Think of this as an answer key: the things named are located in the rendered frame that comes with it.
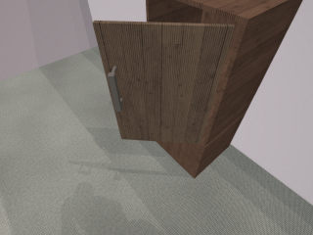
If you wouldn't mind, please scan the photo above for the handle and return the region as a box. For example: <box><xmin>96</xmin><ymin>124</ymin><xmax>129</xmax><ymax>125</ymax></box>
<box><xmin>108</xmin><ymin>66</ymin><xmax>123</xmax><ymax>112</ymax></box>

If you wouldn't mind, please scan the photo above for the cupboard door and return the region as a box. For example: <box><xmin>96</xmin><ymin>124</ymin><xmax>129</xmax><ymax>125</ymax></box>
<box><xmin>92</xmin><ymin>21</ymin><xmax>235</xmax><ymax>144</ymax></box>

